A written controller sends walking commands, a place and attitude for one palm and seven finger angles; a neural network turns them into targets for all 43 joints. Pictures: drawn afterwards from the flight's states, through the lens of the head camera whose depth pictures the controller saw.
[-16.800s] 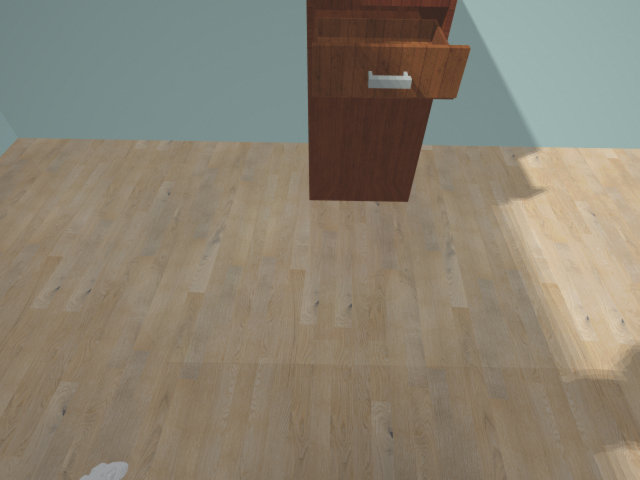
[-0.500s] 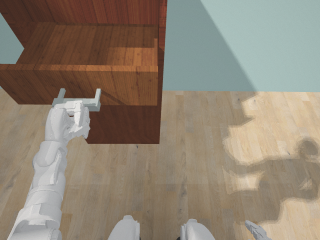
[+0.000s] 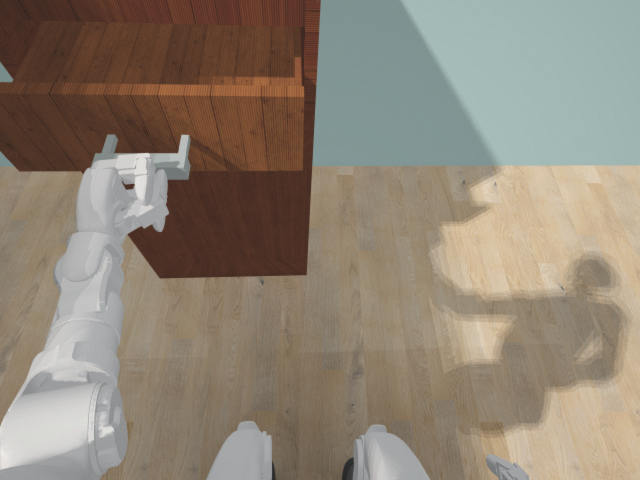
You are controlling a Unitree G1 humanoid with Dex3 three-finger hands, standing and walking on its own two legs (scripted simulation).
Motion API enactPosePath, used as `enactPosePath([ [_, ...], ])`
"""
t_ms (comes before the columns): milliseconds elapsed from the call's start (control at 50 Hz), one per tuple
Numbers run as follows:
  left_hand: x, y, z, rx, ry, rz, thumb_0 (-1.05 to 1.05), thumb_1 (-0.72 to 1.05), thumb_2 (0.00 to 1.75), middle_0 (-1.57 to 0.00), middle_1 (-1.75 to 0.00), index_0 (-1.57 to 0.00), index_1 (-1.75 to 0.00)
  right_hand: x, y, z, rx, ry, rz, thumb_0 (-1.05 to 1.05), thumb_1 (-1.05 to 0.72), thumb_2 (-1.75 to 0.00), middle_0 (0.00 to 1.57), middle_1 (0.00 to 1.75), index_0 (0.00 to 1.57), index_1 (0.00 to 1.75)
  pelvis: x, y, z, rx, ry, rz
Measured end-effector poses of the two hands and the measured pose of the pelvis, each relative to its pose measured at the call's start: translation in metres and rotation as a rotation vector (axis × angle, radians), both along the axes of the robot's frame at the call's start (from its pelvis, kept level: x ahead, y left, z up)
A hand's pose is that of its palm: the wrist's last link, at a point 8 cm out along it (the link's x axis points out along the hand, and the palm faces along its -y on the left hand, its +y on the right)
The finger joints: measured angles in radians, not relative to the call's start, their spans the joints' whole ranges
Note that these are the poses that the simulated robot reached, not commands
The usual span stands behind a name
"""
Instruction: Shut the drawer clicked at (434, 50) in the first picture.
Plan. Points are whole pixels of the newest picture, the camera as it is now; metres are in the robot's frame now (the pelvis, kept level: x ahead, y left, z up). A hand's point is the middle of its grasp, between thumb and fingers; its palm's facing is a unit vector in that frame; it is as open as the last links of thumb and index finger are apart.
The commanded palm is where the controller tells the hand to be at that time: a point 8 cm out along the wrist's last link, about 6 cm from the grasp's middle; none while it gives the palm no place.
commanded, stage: push the drawer shut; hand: left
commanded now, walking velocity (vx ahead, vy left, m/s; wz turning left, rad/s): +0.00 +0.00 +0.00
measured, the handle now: (145, 154) +0.51 +0.23 +0.06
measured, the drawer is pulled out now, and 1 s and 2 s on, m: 0.14 0.00 0.00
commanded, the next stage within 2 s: pull the fist back off the drawer in 1.36 s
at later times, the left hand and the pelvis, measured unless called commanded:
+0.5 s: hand (169, 157) +0.51 +0.20 +0.06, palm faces +0.01 -1.00 -0.03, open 3.0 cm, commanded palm +0.51 +0.24 +0.06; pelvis +0.00 +0.00 -0.01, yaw -1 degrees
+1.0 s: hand (176, 121) +0.57 +0.20 +0.06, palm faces +0.02 -1.00 -0.02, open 3.0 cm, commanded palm +0.57 +0.23 +0.06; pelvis +0.00 +0.01 -0.02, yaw -2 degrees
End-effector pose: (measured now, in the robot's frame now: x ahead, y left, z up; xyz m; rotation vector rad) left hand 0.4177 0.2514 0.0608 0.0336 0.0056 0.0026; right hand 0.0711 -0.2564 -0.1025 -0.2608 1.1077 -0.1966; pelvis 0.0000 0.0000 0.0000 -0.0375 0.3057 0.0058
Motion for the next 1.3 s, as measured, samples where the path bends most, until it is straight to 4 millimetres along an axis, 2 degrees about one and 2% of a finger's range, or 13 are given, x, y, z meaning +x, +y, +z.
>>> enactPosePath([
  [160, 0.017, 0.0, 0.0, -0.002, 0.001, 0.008, -0.02, 0.71, 0.89, -1.4, -1.6, -1.4, -1.6, -0.02, -0.003, -0.005, -0.01, 0.064, -0.016, 0.0, -0.9, -0.9, 0.2, 0.3, 0.21, 0.3, -0.003, 0.0, -0.004, -0.004, 0.021, 0.0],
  [420, 0.058, -0.001, 0.0, -0.004, 0.016, 0.006, -0.02, 0.72, 0.9, -1.4, -1.6, -1.4, -1.6, -0.054, -0.007, -0.009, -0.03, 0.153, -0.058, 0.0, -0.91, -0.9, 0.2, 0.3, 0.21, 0.3, -0.005, 0.0, -0.013, -0.015, 0.072, -0.008],
  [640, 0.09, -0.001, 0.001, -0.007, 0.027, 0.008, -0.02, 0.73, 0.9, -1.4, -1.6, -1.4, -1.6, -0.08, -0.002, -0.008, -0.034, 0.244, -0.093, 0.0, -0.91, -0.9, 0.2, 0.3, 0.21, 0.3, -0.003, 0.003, -0.017, -0.025, 0.113, -0.015],
  [880, 0.124, 0.0, 0.001, -0.009, 0.034, 0.015, -0.02, 0.73, 0.89, -1.4, -1.6, -1.4, -1.6, -0.098, 0.007, -0.006, -0.038, 0.324, -0.121, 0.0, -0.91, -0.9, 0.2, 0.3, 0.21, 0.3, 0.001, 0.008, -0.02, -0.037, 0.157, -0.02],
  [1060, 0.139, -0.001, 0.003, -0.01, 0.037, 0.019, 0.0, 0.74, 0.9, -1.4, -1.6, -1.4, -1.6, -0.107, 0.016, -0.003, -0.023, 0.377, -0.134, 0.0, -0.91, -0.9, 0.2, 0.3, 0.21, 0.3, 0.006, 0.011, -0.019, -0.043, 0.173, -0.02],
  [1300, 0.142, 0.005, 0.004, 0.001, 0.042, 0.03, 0.0, 0.64, 0.92, -1.4, -1.6, -1.4, -1.6, -0.114, 0.017, -0.005, -0.032, 0.403, -0.115, 0.0, -0.9, -0.9, 0.2, 0.3, 0.21, 0.3, 0.0, 0.01, -0.025, -0.056, 0.186, -0.001],
])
